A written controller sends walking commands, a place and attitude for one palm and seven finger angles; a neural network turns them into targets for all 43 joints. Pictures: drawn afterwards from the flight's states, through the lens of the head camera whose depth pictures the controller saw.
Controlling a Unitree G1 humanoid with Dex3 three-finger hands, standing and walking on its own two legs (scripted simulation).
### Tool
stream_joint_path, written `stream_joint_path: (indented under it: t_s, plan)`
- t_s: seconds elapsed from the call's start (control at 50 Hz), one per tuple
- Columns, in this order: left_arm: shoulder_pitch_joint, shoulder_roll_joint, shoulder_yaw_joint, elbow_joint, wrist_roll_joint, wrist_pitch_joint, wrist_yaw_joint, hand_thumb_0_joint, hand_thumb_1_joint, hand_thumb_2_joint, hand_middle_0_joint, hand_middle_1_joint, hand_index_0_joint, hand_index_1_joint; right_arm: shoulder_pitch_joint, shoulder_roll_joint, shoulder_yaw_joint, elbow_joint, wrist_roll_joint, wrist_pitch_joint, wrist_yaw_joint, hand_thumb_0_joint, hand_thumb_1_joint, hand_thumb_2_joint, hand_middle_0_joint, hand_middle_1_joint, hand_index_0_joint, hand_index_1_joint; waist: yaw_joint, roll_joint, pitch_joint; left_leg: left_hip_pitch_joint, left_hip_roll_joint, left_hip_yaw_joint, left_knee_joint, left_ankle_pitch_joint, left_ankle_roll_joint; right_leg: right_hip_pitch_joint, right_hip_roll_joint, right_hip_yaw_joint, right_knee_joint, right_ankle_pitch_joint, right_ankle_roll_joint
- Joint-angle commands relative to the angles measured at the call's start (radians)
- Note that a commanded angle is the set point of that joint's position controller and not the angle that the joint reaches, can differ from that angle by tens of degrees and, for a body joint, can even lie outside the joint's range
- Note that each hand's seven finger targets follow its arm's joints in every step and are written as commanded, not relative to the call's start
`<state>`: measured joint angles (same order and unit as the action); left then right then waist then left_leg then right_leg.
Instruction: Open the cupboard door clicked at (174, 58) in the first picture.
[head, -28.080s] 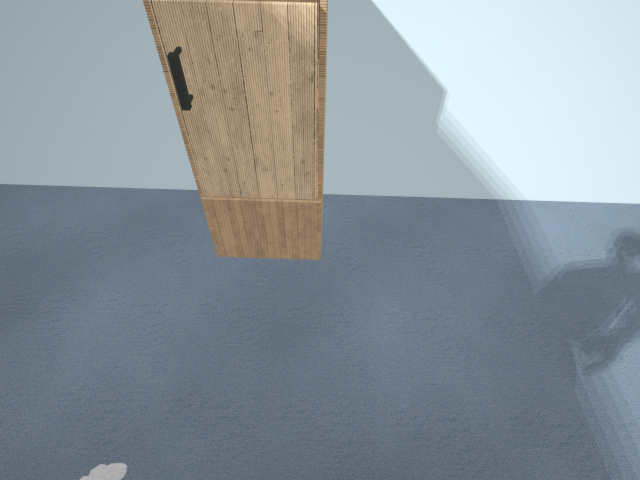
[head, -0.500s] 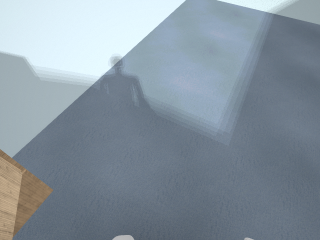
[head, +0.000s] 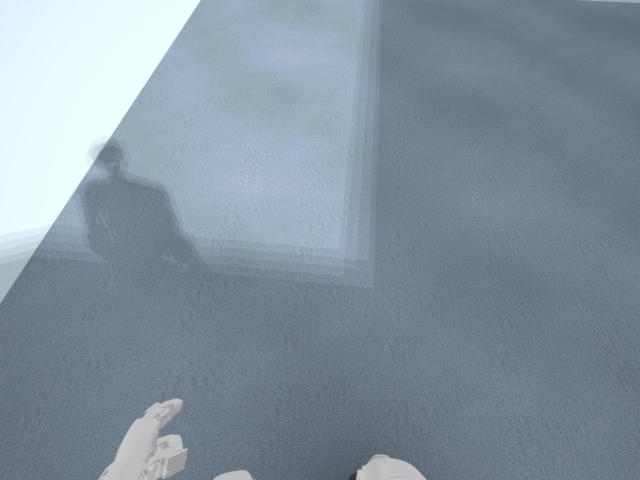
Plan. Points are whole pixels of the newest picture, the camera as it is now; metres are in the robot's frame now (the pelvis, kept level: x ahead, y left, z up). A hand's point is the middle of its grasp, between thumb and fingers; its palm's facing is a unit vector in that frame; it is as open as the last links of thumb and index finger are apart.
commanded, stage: walk to a spot facing it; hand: left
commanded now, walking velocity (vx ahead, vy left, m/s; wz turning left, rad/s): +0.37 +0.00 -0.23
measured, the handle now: out of the picture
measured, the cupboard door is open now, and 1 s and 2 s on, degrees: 43 43 43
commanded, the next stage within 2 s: turn to face it in 0.78 s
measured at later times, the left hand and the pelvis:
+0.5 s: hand (197, 377) +0.28 +0.20 -0.15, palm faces -0.10 -0.98 -0.18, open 7.4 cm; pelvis +0.22 +0.01 +0.02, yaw -9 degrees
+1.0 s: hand (254, 271) +0.49 +0.13 -0.18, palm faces -0.12 -0.98 -0.17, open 7.3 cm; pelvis +0.46 -0.05 +0.01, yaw -9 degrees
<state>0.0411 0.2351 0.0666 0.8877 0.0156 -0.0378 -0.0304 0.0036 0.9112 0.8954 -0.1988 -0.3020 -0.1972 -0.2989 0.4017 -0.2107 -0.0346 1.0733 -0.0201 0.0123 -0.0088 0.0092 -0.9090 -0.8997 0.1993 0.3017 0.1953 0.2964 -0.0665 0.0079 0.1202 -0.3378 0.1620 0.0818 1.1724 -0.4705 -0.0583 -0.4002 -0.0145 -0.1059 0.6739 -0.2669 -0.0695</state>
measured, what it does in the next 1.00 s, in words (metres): walks ahead: left foot, then right foot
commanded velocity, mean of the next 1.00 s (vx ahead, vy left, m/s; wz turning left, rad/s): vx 0.29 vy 0.00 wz -0.01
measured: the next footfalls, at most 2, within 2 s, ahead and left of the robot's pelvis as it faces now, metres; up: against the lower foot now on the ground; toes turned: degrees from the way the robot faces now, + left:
left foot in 0.30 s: +0.28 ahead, +0.13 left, +0.00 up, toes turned +1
right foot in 0.66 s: +0.38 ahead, -0.17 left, +0.00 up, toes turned -17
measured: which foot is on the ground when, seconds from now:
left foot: up 0.00-0.28, down 0.30-0.66, up 0.68-0.94, down 0.96-1.00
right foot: down 0.00-0.30, up 0.32-0.64, down 0.66-0.96, up 0.98-1.00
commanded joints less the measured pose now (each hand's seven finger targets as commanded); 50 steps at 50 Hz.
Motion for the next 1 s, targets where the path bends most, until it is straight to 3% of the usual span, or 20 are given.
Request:
stream_joint_path:
  t_s: [0.0, 0.06, 0.18, 0.24, 0.26, 0.28, 0.3, 0.36, 0.44, 0.58, 0.6, 0.62, 0.64, 0.66, 0.7, 0.76, 0.88, 0.9, 0.94, 0.98]
  plan:
    - [0.123, 0.126, 0.026, 0.001, 0.007, -0.002, 0.031, 0.000, 0.900, 0.900, -0.200, -0.300, -0.200, -0.300, -0.038, -0.062, -0.030, -0.117, -0.013, -0.034, 0.007, 0.000, -0.900, -0.900, 0.200, 0.300, 0.200, 0.300, 0.037, -0.166, -0.113, -0.177, 0.022, -0.046, -0.056, 0.121, 0.003, 0.113, -0.245, 0.303, -0.474, -0.095, -0.121]
    - [0.128, 0.122, 0.029, 0.019, 0.007, -0.015, 0.022, 0.000, 0.900, 0.900, -0.200, -0.300, -0.200, -0.300, -0.028, -0.034, -0.030, -0.110, -0.015, -0.026, 0.020, 0.000, -0.900, -0.900, 0.200, 0.300, 0.200, 0.300, 0.020, -0.126, -0.096, -0.134, -0.014, -0.003, -0.220, 0.220, -0.002, 0.078, -0.194, 0.256, -0.502, -0.127, -0.115]
    - [0.232, 0.121, 0.034, 0.080, 0.002, -0.028, 0.017, 0.000, 0.900, 0.900, -0.200, -0.300, -0.200, -0.300, -0.197, -0.036, -0.034, -0.171, -0.010, -0.063, 0.029, 0.000, -0.900, -0.900, 0.200, 0.300, 0.200, 0.300, 0.078, -0.106, -0.069, -0.113, -0.063, 0.005, -0.533, 0.263, 0.009, 0.240, -0.208, 0.287, -0.452, -0.021, -0.117]
    - [0.226, 0.103, 0.030, 0.090, -0.004, -0.024, 0.022, 0.000, 0.900, 0.900, -0.200, -0.300, -0.200, -0.300, -0.114, -0.075, -0.041, -0.134, -0.011, -0.081, 0.020, 0.000, -0.900, -0.900, 0.200, 0.300, 0.200, 0.300, 0.023, -0.029, -0.087, 0.146, -0.082, 0.002, -0.703, 0.302, 0.028, 0.150, -0.155, 0.240, -0.296, 0.028, -0.071]
    - [0.226, 0.067, 0.024, 0.077, -0.004, -0.022, 0.017, 0.000, 0.900, 0.900, -0.200, -0.300, -0.200, -0.300, -0.004, -0.141, -0.057, -0.097, -0.018, -0.088, 0.010, 0.000, -0.900, -0.900, 0.200, 0.300, 0.200, 0.300, -0.026, 0.096, -0.129, 0.326, 0.015, -0.152, -0.763, 0.198, 0.081, 0.010, -0.080, 0.184, -0.083, 0.034, -0.032]
    - [0.254, 0.015, 0.012, 0.060, -0.009, -0.023, 0.010, 0.000, 0.900, 0.900, -0.200, -0.300, -0.200, -0.300, 0.128, -0.243, -0.077, -0.070, -0.038, -0.087, 0.002, 0.000, -0.900, -0.900, 0.200, 0.300, 0.200, 0.300, -0.059, 0.286, -0.205, 0.485, 0.257, -0.465, -0.881, 0.046, 0.190, -0.178, 0.039, 0.034, 0.243, -0.183, 0.019]
    - [0.187, 0.033, 0.002, 0.027, 0.001, -0.029, 0.009, 0.000, 0.900, 0.900, -0.200, -0.300, -0.200, -0.300, 0.162, -0.244, -0.075, -0.073, -0.032, -0.071, -0.002, 0.000, -0.900, -0.900, 0.200, 0.300, 0.200, 0.300, -0.072, 0.242, -0.175, 0.454, 0.339, -0.607, -0.953, -0.052, 0.256, -0.273, 0.027, 0.093, 0.436, -0.286, 0.019]
    - [0.113, 0.032, 0.015, 0.043, 0.013, -0.022, -0.004, 0.000, 0.900, 0.900, -0.200, -0.300, -0.200, -0.300, 0.019, -0.117, -0.042, -0.093, -0.024, -0.084, -0.006, 0.000, -0.900, -0.900, 0.200, 0.300, 0.200, 0.300, 0.001, 0.120, -0.036, 0.189, 0.253, -0.415, -1.027, -0.024, 0.204, -0.310, -0.084, 0.147, 0.582, -0.073, 0.035]
    - [0.140, -0.014, 0.002, 0.061, 0.012, 0.003, -0.018, 0.000, 0.900, 0.900, -0.200, -0.300, -0.200, -0.300, -0.010, -0.098, -0.041, -0.069, -0.015, -0.102, -0.009, 0.000, -0.900, -0.900, 0.200, 0.300, 0.200, 0.300, 0.041, 0.121, -0.104, 0.217, 0.156, -0.091, -0.993, 0.305, 0.177, -0.179, -0.102, 0.081, 0.270, -0.002, 0.064]
    - [0.174, 0.014, 0.013, 0.091, 0.013, 0.001, -0.017, 0.000, 0.900, 0.900, -0.200, -0.300, -0.200, -0.300, -0.026, -0.122, -0.040, -0.041, -0.016, -0.070, 0.004, 0.000, -0.900, -0.900, 0.200, 0.300, 0.200, 0.300, 0.082, 0.074, -0.078, 0.087, 0.108, 0.017, -0.866, 0.151, 0.133, 0.192, -0.020, -0.044, -0.103, 0.073, 0.055]
    - [0.274, 0.056, 0.025, 0.119, 0.015, -0.007, -0.010, 0.000, 0.900, 0.900, -0.200, -0.300, -0.200, -0.300, -0.041, -0.106, -0.036, -0.041, -0.010, -0.069, 0.008, 0.000, -0.900, -0.900, 0.200, 0.300, 0.200, 0.300, 0.133, 0.006, -0.109, 0.018, 0.052, 0.066, -0.711, 0.181, 0.102, 0.339, -0.029, 0.007, -0.159, 0.020, 0.029]
    - [0.414, 0.141, 0.047, 0.160, 0.020, -0.020, 0.001, 0.000, 0.900, 0.900, -0.200, -0.300, -0.200, -0.300, -0.059, -0.058, -0.024, -0.060, 0.003, -0.072, 0.015, 0.000, -0.900, -0.900, 0.200, 0.300, 0.200, 0.300, 0.199, -0.197, -0.163, -0.180, -0.047, 0.161, -0.417, 0.127, 0.056, 0.544, -0.217, 0.286, -0.265, -0.137, -0.057]
    - [0.522, 0.233, 0.067, 0.187, 0.005, -0.021, 0.012, 0.000, 0.900, 0.900, -0.200, -0.300, -0.200, -0.300, -0.108, -0.036, -0.019, -0.103, 0.011, -0.074, 0.019, 0.000, -0.900, -0.900, 0.200, 0.300, 0.200, 0.300, 0.234, -0.379, -0.200, -0.357, -0.117, 0.118, -0.138, -0.163, 0.042, 0.631, -0.425, 0.630, -0.461, -0.201, -0.165]
    - [0.476, 0.219, 0.058, 0.180, -0.003, -0.015, 0.023, 0.000, 0.900, 0.900, -0.200, -0.300, -0.200, -0.300, -0.155, -0.067, -0.029, -0.111, 0.005, -0.073, 0.016, 0.000, -0.900, -0.900, 0.200, 0.300, 0.200, 0.300, 0.213, -0.261, -0.149, -0.407, -0.061, 0.003, -0.009, -0.124, 0.048, 0.542, -0.440, 0.645, -0.498, -0.296, -0.202]
    - [0.322, 0.108, 0.034, 0.143, 0.003, -0.012, 0.041, 0.000, 0.900, 0.900, -0.200, -0.300, -0.200, -0.300, -0.178, -0.058, -0.037, -0.095, -0.001, -0.067, 0.014, 0.000, -0.900, -0.900, 0.200, 0.300, 0.200, 0.300, 0.132, -0.214, -0.070, -0.379, 0.016, -0.074, -0.021, 0.022, 0.045, 0.359, -0.382, 0.446, -0.490, -0.188, -0.150]
    - [0.264, 0.059, 0.015, 0.135, 0.011, -0.034, 0.039, 0.000, 0.900, 0.900, -0.200, -0.300, -0.200, -0.300, -0.117, 0.009, -0.023, -0.058, -0.006, -0.049, 0.022, 0.000, -0.900, -0.900, 0.200, 0.300, 0.200, 0.300, 0.065, -0.136, -0.077, -0.197, 0.000, -0.022, -0.237, 0.100, 0.025, 0.218, -0.303, 0.210, -0.475, 0.097, -0.107]
    - [0.243, 0.081, 0.016, 0.159, -0.005, -0.030, 0.033, 0.000, 0.900, 0.900, -0.200, -0.300, -0.200, -0.300, -0.039, 0.000, -0.019, -0.030, -0.008, -0.066, 0.026, 0.000, -0.900, -0.900, 0.200, 0.300, 0.200, 0.300, 0.024, -0.052, -0.105, 0.118, -0.105, 0.080, -0.683, 0.364, 0.033, 0.199, -0.201, 0.036, -0.291, 0.174, -0.023]
    - [0.260, 0.053, 0.006, 0.160, -0.003, -0.024, 0.034, 0.000, 0.900, 0.900, -0.200, -0.300, -0.200, -0.300, 0.020, -0.042, -0.029, -0.013, -0.009, -0.071, 0.023, 0.000, -0.900, -0.900, 0.200, 0.300, 0.200, 0.300, 0.008, 0.038, -0.144, 0.243, -0.068, 0.008, -0.706, 0.463, 0.058, 0.146, -0.153, -0.002, -0.144, 0.189, 0.015]
    - [0.249, 0.000, -0.011, 0.111, -0.008, -0.019, 0.038, 0.000, 0.900, 0.900, -0.200, -0.300, -0.200, -0.300, 0.180, -0.196, -0.059, 0.006, -0.019, -0.065, -0.004, 0.000, -0.900, -0.900, 0.200, 0.300, 0.200, 0.300, -0.052, 0.275, -0.230, 0.412, 0.264, -0.453, -0.806, 0.726, 0.271, -0.090, 0.007, -0.054, 0.310, -0.355, 0.084]
    - [0.139, 0.011, -0.009, 0.078, -0.002, -0.009, 0.044, 0.000, 0.900, 0.900, -0.200, -0.300, -0.200, -0.300, 0.106, -0.174, -0.049, -0.010, -0.017, -0.056, -0.022, 0.000, -0.900, -0.900, 0.200, 0.300, 0.200, 0.300, -0.025, 0.256, -0.151, 0.310, 0.255, -0.480, -0.807, 0.823, 0.301, -0.213, -0.050, 0.073, 0.504, -0.331, 0.091]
